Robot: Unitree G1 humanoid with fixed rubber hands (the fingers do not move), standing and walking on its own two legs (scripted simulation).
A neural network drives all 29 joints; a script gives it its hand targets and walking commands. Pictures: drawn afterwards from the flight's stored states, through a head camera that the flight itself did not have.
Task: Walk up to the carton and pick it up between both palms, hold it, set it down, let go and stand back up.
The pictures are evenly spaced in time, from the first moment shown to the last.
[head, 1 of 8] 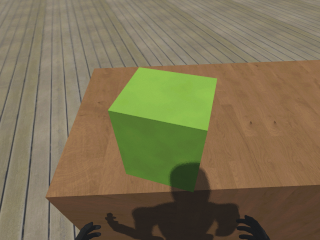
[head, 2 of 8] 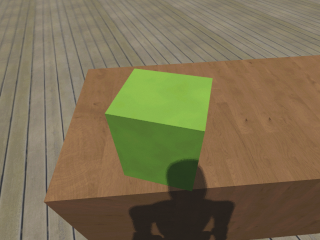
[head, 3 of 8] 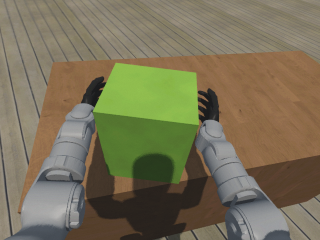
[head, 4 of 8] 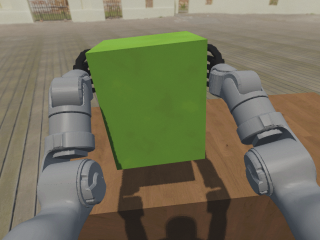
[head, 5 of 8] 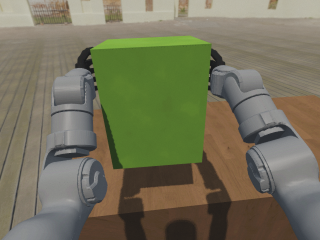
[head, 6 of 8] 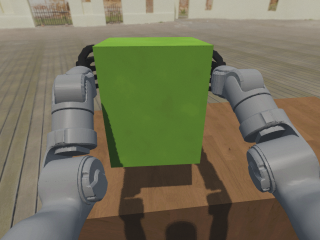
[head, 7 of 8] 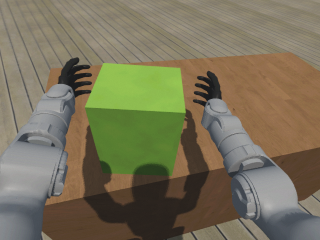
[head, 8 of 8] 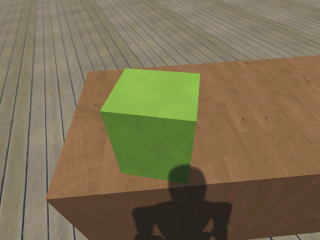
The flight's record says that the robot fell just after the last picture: no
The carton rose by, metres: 0.22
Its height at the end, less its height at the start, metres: +0.00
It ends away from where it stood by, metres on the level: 0.02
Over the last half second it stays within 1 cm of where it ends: yes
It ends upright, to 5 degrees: yes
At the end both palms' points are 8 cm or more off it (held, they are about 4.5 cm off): yes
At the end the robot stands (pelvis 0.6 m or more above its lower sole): yes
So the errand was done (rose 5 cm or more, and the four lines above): yes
